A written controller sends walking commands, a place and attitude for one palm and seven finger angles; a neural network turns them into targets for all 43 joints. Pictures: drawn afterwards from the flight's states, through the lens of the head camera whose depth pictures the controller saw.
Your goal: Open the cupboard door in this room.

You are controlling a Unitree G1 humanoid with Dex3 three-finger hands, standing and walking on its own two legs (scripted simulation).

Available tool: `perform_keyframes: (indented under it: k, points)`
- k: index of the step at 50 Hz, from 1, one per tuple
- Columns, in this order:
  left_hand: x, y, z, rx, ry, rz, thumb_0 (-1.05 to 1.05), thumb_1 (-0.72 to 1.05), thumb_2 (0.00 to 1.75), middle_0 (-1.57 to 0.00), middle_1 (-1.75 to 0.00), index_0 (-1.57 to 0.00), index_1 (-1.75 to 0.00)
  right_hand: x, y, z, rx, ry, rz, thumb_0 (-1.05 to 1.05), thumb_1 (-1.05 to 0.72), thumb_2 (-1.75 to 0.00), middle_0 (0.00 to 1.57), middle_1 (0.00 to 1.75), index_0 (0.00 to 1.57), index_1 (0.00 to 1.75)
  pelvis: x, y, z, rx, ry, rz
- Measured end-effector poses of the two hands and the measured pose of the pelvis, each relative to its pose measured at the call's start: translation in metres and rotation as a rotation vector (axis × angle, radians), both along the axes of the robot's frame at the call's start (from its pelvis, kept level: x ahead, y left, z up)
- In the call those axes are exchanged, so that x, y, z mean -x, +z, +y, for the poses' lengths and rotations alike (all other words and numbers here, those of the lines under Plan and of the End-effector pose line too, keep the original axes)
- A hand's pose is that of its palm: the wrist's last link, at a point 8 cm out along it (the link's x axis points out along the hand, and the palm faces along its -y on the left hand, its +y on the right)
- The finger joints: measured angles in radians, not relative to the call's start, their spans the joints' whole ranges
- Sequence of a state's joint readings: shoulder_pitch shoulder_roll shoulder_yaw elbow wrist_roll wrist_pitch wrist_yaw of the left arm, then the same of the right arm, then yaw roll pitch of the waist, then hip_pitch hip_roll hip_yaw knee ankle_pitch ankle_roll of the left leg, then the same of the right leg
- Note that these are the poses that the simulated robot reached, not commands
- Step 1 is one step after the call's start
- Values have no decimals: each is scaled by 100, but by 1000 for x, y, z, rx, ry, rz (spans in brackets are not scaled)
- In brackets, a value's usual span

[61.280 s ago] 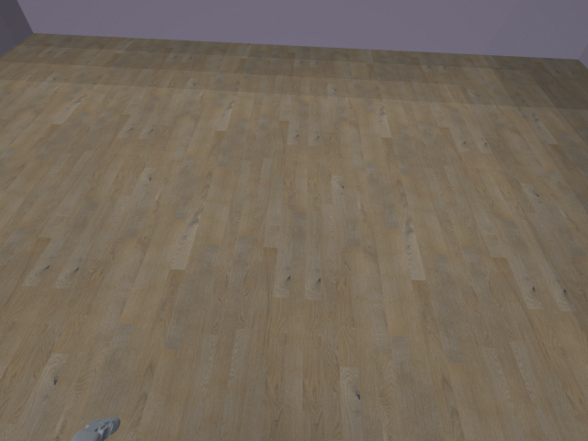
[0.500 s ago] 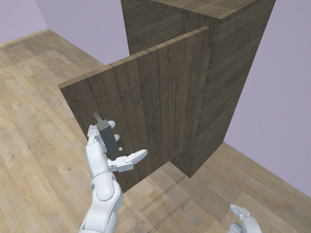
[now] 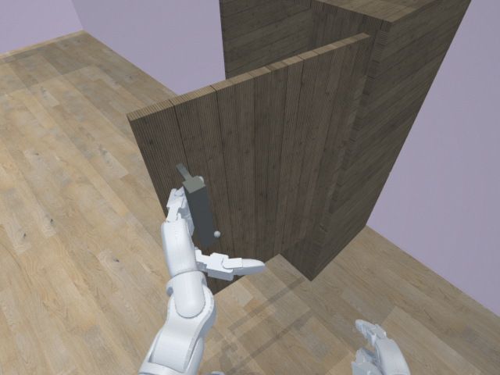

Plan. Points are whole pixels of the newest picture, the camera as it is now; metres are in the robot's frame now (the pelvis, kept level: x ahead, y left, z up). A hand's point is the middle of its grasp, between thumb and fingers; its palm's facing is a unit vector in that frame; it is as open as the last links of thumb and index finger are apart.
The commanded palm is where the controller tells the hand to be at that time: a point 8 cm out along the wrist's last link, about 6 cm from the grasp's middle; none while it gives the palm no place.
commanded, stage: slide the hand sideways off the handle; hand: left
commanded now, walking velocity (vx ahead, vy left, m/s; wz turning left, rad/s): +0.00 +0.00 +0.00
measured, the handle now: (194, 206) +0.36 +0.12 +0.09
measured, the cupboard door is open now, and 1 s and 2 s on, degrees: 81 83 83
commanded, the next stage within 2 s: draw the hand back to the body in 1.14 s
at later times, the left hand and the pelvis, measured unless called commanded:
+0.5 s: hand (206, 260) +0.26 +0.08 +0.09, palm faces -0.04 -1.00 +0.01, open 16.2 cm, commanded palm +0.23 +0.15 +0.09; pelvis -0.01 +0.02 +0.00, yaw -3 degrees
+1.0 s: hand (161, 287) +0.22 +0.14 +0.08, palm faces +0.04 -1.00 -0.05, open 16.3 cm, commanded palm +0.19 +0.20 +0.09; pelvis +0.02 -0.01 +0.00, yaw -1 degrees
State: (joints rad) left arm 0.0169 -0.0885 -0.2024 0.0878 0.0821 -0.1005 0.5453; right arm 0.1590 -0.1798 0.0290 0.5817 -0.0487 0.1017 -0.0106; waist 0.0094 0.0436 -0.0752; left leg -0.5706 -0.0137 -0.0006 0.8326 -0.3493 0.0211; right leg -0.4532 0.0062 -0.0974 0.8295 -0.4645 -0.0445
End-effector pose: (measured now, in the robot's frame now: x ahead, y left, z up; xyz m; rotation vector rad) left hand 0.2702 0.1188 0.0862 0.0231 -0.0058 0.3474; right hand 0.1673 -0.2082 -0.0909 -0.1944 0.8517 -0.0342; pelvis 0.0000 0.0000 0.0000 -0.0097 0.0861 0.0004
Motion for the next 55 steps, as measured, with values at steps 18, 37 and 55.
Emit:
perform_keyframes:
  k: [18, 37, 55]
  points:
    - [9, -1, 17, 37, -400, -12, -1, -50, 30, -18, -38, -19, -35, 36, 14, 1, -2, -52, -89, 1, -90, -90, 21, 30, 20, 30, 14, 4, 17, 6, -26, -30]
    - [47, 1, 45, 4, -341, -3, -1, -50, 30, -17, -31, -16, -30, 2, 20, -3, -15, -16, -148, 1, -90, -90, 21, 30, 21, 30, -3, 3, 6, 3, -31, -10]
    - [85, 1, 89, -30, -297, 36, -1, -50, 30, -15, -30, -16, -30, -15, 18, -36, 28, -44, -172, 1, -90, -90, 21, 30, 21, 30, -19, -2, -13, -1, -14, 26]
